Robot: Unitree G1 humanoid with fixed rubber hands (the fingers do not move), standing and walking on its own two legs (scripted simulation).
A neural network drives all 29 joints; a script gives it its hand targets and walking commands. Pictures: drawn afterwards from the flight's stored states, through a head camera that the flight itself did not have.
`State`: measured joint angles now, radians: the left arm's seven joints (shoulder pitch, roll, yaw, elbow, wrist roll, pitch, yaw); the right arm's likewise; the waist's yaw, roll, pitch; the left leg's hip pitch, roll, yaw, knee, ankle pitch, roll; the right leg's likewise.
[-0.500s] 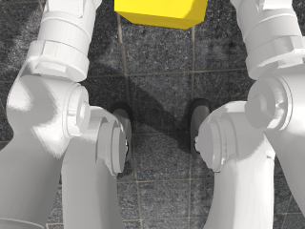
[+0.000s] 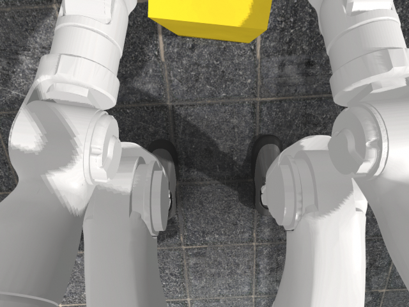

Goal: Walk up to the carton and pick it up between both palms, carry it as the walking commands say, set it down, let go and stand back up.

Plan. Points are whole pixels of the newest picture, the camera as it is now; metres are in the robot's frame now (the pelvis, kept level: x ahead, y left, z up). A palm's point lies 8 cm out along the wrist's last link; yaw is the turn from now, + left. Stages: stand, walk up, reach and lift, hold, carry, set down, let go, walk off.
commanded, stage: reach and lift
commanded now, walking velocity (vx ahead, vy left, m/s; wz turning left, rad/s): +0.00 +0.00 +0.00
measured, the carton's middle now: out of the picture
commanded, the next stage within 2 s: none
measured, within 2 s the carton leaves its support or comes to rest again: neither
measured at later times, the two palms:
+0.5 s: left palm out of the picture +0.56 +0.11 -0.12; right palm out of the picture +0.55 -0.13 -0.11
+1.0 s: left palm out of the picture +0.56 +0.08 -0.07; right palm out of the picture +0.53 -0.15 -0.06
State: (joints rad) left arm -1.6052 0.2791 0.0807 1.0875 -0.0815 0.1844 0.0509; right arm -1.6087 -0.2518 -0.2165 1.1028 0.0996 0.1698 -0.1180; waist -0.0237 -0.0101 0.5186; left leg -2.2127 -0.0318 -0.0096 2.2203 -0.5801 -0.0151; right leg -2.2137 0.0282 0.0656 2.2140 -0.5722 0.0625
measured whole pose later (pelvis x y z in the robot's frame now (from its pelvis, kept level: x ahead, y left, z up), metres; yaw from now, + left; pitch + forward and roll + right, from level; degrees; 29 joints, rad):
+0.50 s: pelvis -0.01 +0.00 +0.02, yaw +0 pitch +27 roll +0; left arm -1.61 0.27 0.08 1.07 -0.08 0.33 0.10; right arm -1.54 -0.12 -0.41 0.92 -0.02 0.26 -0.19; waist -0.02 -0.01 0.52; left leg -2.08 -0.03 -0.01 2.19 -0.58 -0.02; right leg -2.08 0.03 0.07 2.18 -0.57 0.06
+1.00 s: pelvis -0.02 +0.00 +0.05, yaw +0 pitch +25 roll +1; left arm -1.60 0.21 0.09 1.02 -0.02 0.37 0.13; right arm -1.44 -0.02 -0.50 0.70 -0.11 0.31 -0.32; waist -0.02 -0.01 0.52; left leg -1.95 -0.03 -0.02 2.07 -0.56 -0.02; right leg -1.96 0.03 0.07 2.07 -0.55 0.06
